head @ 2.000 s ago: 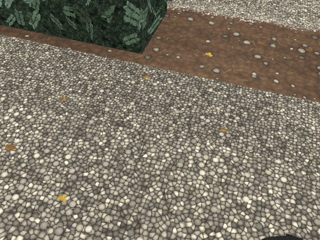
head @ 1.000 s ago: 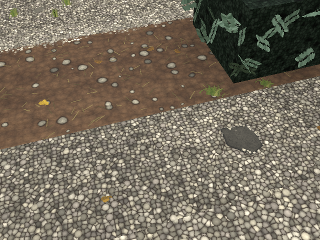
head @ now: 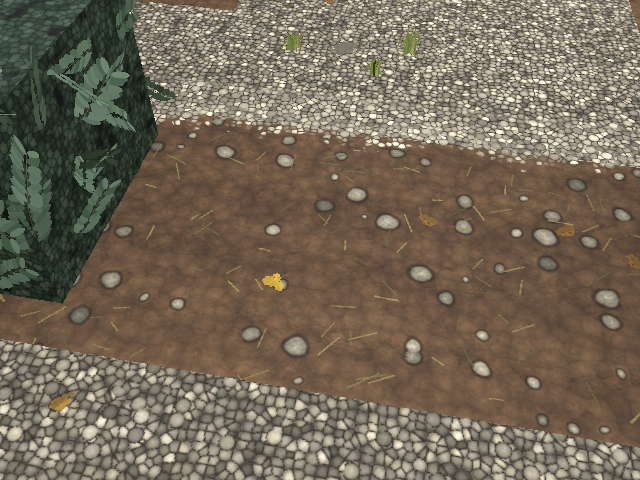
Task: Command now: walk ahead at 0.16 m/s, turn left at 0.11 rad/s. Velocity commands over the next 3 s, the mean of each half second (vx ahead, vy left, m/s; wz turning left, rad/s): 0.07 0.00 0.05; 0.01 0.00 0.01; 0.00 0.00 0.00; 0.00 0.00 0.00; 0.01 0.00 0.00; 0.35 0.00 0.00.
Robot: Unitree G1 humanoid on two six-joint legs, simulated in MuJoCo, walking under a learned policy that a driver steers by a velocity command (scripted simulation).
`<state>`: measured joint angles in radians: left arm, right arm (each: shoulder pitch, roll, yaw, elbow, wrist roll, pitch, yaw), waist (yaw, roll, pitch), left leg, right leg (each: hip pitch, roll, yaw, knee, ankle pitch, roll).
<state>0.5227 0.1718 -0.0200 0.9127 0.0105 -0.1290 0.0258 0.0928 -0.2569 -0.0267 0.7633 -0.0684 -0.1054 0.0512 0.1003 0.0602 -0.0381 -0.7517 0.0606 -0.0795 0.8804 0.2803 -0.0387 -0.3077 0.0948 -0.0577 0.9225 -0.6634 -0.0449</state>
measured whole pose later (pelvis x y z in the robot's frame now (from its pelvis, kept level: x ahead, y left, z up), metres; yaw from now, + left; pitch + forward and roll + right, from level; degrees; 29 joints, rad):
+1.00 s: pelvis +0.19 -0.05 -0.11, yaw +1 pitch -1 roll +0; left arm 0.23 0.15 0.06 1.01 -0.01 0.00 0.03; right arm 0.27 -0.15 -0.05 1.05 0.00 0.00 -0.05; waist -0.01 0.00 0.03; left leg -0.23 0.04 -0.04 0.57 -0.32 -0.06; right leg -0.24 0.02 0.03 0.58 -0.32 -0.01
